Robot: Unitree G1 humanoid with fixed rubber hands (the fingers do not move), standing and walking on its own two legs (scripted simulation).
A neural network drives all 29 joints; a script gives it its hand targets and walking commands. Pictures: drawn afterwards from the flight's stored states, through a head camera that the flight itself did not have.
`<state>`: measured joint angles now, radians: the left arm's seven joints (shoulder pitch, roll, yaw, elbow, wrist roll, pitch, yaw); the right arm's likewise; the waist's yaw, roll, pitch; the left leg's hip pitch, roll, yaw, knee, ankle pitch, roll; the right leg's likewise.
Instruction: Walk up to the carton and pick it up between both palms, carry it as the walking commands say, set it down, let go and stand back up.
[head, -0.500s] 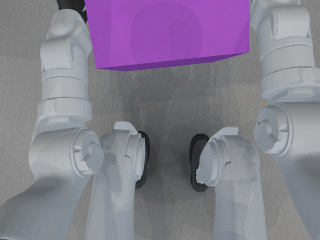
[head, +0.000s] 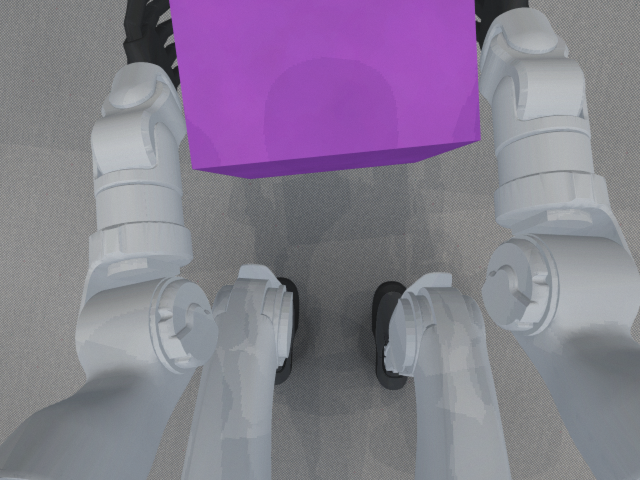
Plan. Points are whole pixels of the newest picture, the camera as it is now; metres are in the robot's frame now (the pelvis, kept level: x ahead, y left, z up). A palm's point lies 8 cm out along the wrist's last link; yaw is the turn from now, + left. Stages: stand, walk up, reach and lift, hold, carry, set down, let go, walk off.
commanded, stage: reach and lift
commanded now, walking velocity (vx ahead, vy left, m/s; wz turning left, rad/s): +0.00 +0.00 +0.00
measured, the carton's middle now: (323, 56) +0.56 +0.03 -0.16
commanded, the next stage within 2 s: none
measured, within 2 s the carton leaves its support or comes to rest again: neither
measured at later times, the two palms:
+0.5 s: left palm (112, 63) +0.50 +0.19 -0.02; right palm out of the picture +0.54 -0.14 -0.02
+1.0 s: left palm (42, 58) +0.48 +0.19 +0.05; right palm out of the picture +0.52 -0.14 +0.05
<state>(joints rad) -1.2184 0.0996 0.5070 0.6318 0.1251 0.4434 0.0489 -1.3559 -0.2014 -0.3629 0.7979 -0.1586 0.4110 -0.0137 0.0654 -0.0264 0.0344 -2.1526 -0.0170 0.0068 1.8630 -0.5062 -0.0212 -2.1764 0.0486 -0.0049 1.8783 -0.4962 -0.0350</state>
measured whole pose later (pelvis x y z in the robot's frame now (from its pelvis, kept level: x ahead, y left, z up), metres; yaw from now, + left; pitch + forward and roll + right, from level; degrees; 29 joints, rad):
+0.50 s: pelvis +0.01 +0.00 +0.05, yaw -1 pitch +45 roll +2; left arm -1.08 0.04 0.52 0.58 0.17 0.46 0.03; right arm -1.22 -0.14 -0.40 0.76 -0.19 0.42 0.00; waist 0.07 -0.03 -0.08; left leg -2.00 -0.02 0.00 1.69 -0.48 -0.02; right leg -2.01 0.05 0.00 1.70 -0.47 -0.03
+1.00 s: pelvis +0.01 +0.00 +0.11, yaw -1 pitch +41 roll +1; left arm -0.94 0.00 0.52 0.55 0.20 0.47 0.01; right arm -1.07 -0.07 -0.42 0.72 -0.22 0.42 0.01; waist 0.07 -0.03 -0.14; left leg -1.79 -0.02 -0.01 1.52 -0.45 -0.02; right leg -1.80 0.05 0.00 1.53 -0.45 -0.03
